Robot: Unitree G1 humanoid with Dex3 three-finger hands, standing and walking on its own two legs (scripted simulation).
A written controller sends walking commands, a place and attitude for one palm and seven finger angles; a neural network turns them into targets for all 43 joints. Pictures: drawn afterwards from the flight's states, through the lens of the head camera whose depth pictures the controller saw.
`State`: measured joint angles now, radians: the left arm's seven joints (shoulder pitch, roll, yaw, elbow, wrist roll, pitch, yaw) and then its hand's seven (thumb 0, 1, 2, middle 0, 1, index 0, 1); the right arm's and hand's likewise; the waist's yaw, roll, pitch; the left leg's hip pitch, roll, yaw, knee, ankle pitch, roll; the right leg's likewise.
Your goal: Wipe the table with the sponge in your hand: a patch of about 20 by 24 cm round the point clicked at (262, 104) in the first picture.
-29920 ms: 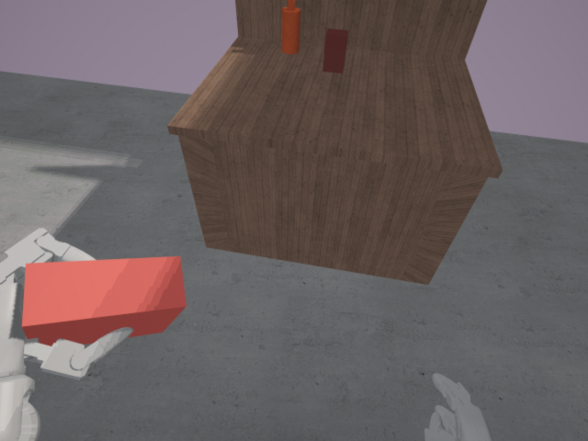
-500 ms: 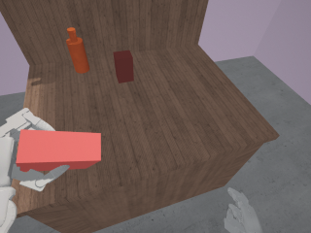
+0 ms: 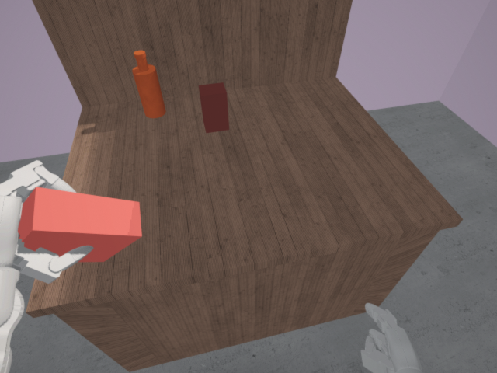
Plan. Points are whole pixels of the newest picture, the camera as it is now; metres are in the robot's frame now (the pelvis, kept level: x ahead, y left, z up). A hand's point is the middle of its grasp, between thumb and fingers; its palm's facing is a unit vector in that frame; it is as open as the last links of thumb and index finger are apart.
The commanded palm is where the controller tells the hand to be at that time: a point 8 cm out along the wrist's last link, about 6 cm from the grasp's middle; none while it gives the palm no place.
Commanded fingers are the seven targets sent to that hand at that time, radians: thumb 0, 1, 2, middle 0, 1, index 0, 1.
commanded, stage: turn the palm down, sponge in hand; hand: left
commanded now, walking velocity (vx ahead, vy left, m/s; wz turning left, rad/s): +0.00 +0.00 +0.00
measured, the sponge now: (92, 231) +0.26 +0.27 +0.12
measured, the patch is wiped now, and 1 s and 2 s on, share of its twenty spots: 0.00 0.00 0.00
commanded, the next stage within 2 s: move the sponge above the wiping area in 1.68 s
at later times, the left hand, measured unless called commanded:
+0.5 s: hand (80, 240) +0.24 +0.28 +0.12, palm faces +0.18 -0.40 -0.90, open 9.6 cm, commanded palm +0.21 +0.28 +0.18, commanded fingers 0.00 0.10 1.30 -1.20 -1.60 -1.20 -1.60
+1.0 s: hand (80, 250) +0.24 +0.28 +0.10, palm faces +0.03 -0.22 -0.97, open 9.6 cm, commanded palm +0.21 +0.29 +0.17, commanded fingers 0.00 0.10 1.30 -1.20 -1.60 -1.20 -1.60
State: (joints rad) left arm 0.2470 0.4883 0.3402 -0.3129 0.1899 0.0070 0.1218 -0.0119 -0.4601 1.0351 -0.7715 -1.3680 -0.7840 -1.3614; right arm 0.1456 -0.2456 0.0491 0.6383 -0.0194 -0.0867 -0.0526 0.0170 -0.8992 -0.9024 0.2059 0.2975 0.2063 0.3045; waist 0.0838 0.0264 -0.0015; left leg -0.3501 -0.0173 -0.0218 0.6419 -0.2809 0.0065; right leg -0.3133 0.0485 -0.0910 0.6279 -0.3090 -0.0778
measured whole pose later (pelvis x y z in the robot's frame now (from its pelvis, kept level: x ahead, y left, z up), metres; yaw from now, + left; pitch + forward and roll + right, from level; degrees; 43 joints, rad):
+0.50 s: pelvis +0.02 -0.02 +0.00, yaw -2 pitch +1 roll +1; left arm 0.37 0.58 0.27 -0.26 0.38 0.11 0.06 -0.01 -0.46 1.04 -0.77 -1.37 -0.78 -1.36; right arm 0.19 -0.31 -0.01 0.60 0.03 -0.02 -0.12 0.02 -0.90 -0.90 0.20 0.30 0.20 0.30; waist 0.07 0.07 -0.02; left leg -0.36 0.01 0.00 0.67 -0.33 -0.01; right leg -0.35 0.07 -0.06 0.68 -0.35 -0.10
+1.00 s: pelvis +0.01 +0.02 +0.01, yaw -2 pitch -2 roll +0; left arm 0.25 0.52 0.00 -0.25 0.74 0.26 0.01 -0.01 -0.46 1.04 -0.77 -1.37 -0.78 -1.36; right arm 0.08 -0.26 0.05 0.60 0.03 0.01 -0.10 0.02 -0.90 -0.90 0.20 0.30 0.20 0.30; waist 0.12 0.09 -0.01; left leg -0.24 -0.03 0.02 0.53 -0.25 0.03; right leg -0.23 0.04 -0.04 0.53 -0.27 -0.06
